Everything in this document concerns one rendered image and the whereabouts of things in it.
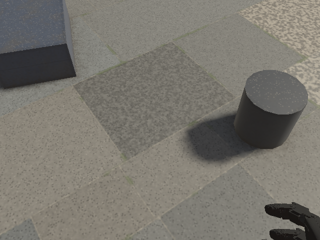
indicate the robot right hand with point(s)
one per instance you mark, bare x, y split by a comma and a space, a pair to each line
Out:
297, 214

